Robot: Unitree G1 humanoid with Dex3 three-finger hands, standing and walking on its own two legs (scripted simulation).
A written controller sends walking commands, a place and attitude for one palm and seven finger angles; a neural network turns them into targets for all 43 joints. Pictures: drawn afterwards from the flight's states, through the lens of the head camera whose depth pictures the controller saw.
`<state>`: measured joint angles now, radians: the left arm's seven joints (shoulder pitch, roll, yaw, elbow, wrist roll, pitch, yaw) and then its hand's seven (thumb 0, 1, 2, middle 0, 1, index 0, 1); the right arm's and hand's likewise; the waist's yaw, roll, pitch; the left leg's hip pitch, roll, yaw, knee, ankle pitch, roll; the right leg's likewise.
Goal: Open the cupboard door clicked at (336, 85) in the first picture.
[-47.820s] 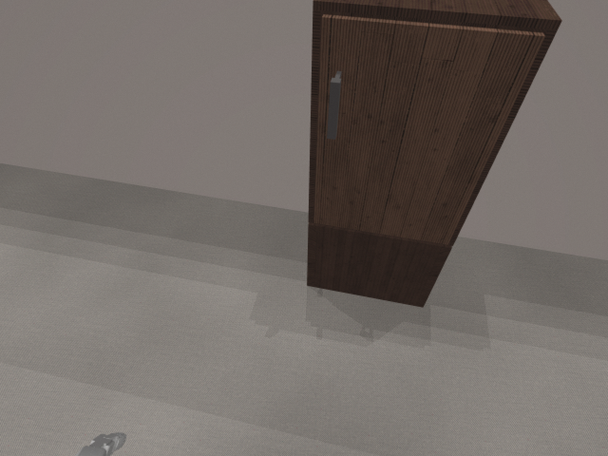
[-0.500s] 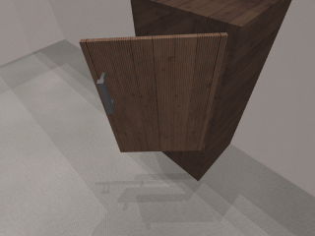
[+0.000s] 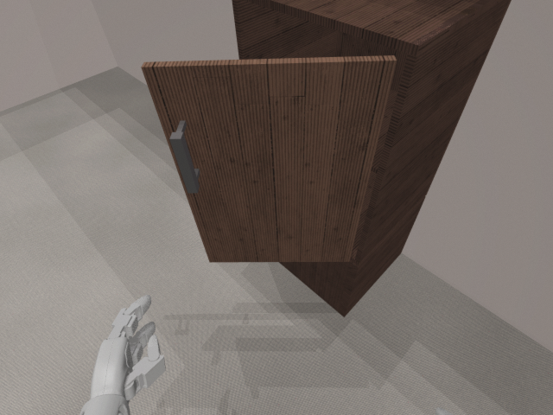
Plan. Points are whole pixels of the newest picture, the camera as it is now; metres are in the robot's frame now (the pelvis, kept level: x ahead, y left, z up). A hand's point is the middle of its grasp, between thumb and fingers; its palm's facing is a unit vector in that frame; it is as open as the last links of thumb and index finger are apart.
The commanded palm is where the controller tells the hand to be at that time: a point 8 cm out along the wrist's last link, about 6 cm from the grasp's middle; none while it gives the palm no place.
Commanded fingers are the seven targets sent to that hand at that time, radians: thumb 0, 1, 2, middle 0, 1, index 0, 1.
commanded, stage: raise the hand with hooked fingers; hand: left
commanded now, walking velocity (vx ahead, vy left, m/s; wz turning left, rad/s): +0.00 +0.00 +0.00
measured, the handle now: (187, 157) +0.55 +0.20 +0.06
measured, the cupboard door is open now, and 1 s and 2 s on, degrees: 44 44 44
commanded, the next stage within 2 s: move the hooked fingers beside the handle in 1.92 s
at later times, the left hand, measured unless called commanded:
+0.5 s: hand (139, 374) +0.18 +0.20 +0.00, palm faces -0.05 -0.99 -0.10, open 10.1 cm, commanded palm +0.15 +0.27 +0.00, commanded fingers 0.00 0.08 0.55 -0.26 -0.82 -0.26 -0.82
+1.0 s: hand (87, 330) +0.22 +0.27 +0.04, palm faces +0.05 -1.00 -0.06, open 13.0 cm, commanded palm +0.19 +0.32 +0.04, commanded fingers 0.00 -0.50 0.30 -0.30 -1.20 -0.30 -1.20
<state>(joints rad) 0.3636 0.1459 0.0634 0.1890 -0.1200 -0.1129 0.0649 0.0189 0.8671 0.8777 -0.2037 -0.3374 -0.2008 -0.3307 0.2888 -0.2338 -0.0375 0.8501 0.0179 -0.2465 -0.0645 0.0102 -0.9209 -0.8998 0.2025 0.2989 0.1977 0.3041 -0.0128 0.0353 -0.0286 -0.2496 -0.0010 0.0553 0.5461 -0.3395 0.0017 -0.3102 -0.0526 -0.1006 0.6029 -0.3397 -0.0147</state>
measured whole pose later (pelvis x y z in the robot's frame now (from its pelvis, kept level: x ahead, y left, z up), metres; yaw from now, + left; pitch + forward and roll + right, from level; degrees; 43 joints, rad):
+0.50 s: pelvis -0.07 -0.01 -0.06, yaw +2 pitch +9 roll -2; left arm 0.15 0.30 0.19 0.17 -0.28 -0.41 -0.36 0.01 0.31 0.65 -0.24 -0.68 -0.24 -0.68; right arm 0.22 -0.22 0.06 0.58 0.05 -0.25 -0.08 0.01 -0.91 -0.90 0.20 0.30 0.20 0.30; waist 0.01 0.03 -0.07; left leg -0.75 0.03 -0.03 1.06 -0.47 -0.01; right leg -0.74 -0.02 -0.14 1.01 -0.43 -0.05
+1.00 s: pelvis -0.04 +0.03 -0.03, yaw +1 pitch +8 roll -2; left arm 0.13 0.32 0.32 0.17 -0.31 -0.27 -0.36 0.00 -0.27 0.40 -0.29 -1.06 -0.28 -1.05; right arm 0.25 -0.28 0.03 0.56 0.03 -0.27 -0.08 0.01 -0.91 -0.90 0.20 0.30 0.20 0.30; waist 0.01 0.02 -0.06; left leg -0.58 0.01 0.02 0.89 -0.45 0.04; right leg -0.58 -0.03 -0.09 0.83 -0.38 0.00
